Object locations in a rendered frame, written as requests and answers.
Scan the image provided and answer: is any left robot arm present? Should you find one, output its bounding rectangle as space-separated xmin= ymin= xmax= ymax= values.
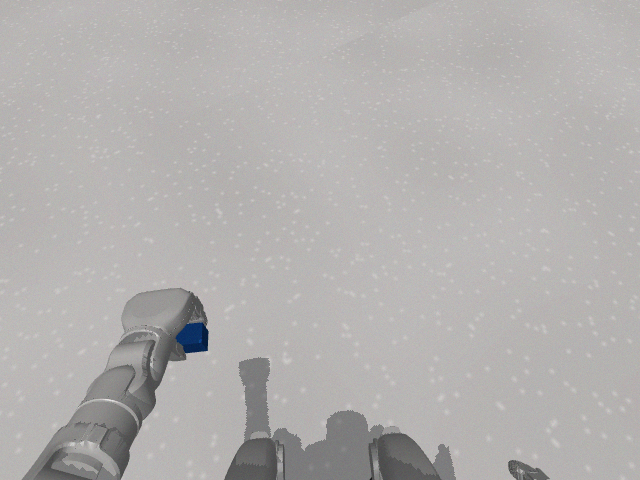
xmin=22 ymin=326 xmax=172 ymax=480

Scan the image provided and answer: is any small box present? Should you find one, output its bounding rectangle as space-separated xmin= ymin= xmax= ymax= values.
xmin=175 ymin=322 xmax=209 ymax=353

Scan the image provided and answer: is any right robot hand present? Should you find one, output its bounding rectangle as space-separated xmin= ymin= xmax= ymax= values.
xmin=508 ymin=460 xmax=550 ymax=480

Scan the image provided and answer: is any left robot hand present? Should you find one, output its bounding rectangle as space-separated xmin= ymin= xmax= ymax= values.
xmin=121 ymin=288 xmax=207 ymax=361

